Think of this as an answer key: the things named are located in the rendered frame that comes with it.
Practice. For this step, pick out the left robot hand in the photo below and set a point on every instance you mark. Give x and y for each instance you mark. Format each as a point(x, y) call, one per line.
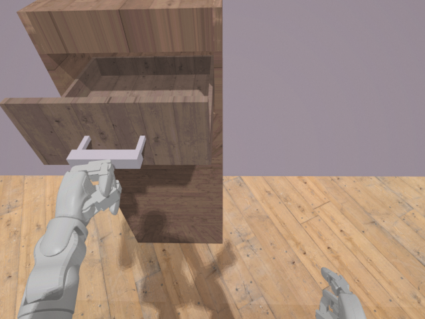
point(78, 198)

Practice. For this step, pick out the cabinet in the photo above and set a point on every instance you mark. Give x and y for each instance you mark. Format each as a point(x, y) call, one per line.
point(161, 203)

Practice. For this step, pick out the drawer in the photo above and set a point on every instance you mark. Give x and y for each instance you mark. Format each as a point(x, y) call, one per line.
point(117, 99)

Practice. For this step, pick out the handle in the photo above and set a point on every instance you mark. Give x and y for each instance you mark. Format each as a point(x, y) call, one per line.
point(121, 159)

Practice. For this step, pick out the robot left forearm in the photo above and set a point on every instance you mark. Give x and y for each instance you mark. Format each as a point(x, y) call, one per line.
point(52, 285)

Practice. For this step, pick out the right robot hand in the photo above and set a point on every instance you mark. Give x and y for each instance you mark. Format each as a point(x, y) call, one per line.
point(346, 306)

